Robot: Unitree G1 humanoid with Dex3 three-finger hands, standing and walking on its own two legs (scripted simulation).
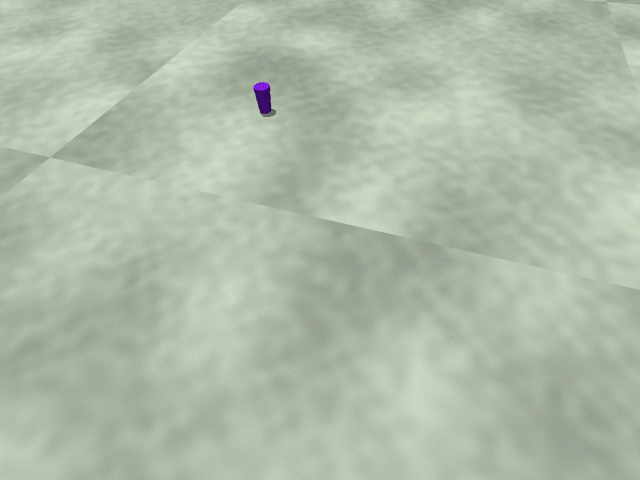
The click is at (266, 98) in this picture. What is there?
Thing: tapered cup
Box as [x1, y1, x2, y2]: [253, 82, 270, 113]
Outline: 260,82 255,84 253,87 260,111 262,113 266,113 270,111 269,85 267,83
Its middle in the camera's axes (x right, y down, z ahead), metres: -0.37 -0.80 +2.22
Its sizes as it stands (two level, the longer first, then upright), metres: 0.091 0.091 0.153
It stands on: the floor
